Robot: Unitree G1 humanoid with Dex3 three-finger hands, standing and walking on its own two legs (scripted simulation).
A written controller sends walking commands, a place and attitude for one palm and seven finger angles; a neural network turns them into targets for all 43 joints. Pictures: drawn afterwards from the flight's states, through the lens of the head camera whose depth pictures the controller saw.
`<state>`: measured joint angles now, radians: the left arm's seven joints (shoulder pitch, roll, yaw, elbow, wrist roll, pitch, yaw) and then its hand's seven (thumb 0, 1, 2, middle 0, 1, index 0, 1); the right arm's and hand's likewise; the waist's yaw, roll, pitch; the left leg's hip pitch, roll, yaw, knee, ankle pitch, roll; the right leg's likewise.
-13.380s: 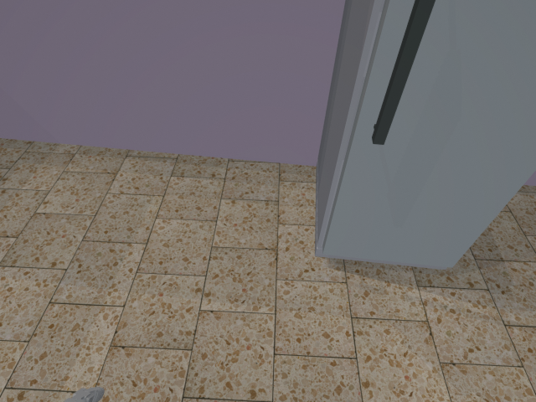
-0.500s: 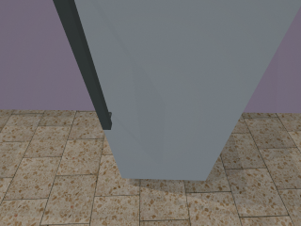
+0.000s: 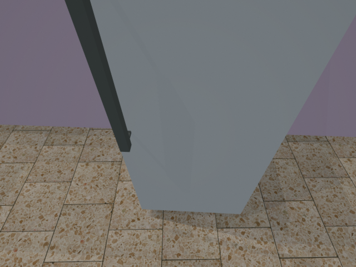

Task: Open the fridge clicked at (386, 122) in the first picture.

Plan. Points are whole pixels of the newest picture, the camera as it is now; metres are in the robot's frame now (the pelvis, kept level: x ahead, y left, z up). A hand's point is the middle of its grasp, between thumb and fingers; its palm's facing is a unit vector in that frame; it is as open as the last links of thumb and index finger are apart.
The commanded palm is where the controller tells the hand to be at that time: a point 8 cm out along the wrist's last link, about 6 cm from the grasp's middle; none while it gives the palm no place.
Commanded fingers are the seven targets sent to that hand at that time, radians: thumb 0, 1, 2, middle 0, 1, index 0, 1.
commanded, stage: look again from close up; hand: left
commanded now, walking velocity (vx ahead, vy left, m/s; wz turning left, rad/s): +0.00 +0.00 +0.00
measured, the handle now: (107, 76) +0.46 +0.19 +0.19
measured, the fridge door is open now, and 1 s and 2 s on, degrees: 0 0 0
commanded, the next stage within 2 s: raise the hand to about handle height in 0.48 s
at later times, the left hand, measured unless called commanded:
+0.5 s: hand out of the picture +0.01 +0.18 -0.17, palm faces +0.03 -0.98 -0.22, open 7.3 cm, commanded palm none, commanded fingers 0.00 0.90 0.90 -0.20 -0.30 -0.20 -0.30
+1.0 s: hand (89, 262) +0.14 +0.20 -0.04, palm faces +0.06 -1.00 +0.02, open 8.5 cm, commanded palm +0.12 +0.26 -0.02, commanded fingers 0.00 0.39 0.68 -0.24 -0.63 -0.24 -0.63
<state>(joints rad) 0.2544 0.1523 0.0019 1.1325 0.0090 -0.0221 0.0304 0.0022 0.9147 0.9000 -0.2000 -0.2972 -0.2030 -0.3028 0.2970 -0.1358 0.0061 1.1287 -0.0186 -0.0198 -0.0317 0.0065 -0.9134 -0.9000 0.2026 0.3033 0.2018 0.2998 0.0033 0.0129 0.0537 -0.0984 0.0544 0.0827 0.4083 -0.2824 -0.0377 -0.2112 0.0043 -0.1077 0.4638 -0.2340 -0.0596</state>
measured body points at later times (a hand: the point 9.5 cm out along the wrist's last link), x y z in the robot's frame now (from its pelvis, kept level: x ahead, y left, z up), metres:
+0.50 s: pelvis +0.00 +0.00 +0.00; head +0.02 -0.01 +0.45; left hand +0.01 +0.23 -0.15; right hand -0.01 -0.21 -0.17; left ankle -0.04 +0.14 -0.74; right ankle +0.01 -0.08 -0.74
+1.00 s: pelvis -0.04 +0.02 -0.06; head +0.00 +0.03 +0.39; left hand +0.13 +0.25 -0.04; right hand +0.21 -0.24 -0.07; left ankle -0.04 +0.14 -0.74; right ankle +0.01 -0.08 -0.74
